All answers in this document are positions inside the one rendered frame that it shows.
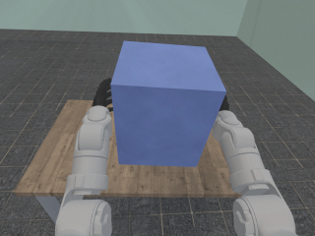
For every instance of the robot right upper arm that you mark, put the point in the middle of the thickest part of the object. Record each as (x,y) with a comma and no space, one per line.
(262,215)

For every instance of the right robot hand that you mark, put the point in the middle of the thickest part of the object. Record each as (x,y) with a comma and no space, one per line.
(224,105)

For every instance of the carton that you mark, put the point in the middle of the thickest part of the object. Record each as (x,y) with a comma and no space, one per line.
(165,100)

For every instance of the table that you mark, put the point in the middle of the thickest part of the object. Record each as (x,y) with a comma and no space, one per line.
(46,176)

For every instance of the right robot forearm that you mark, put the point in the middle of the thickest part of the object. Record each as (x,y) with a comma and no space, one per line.
(248,175)

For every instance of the left robot hand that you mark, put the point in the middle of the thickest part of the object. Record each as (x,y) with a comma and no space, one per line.
(101,95)

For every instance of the robot left upper arm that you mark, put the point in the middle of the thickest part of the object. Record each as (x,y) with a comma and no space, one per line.
(84,218)

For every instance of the left robot forearm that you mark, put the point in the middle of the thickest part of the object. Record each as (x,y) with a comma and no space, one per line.
(88,176)

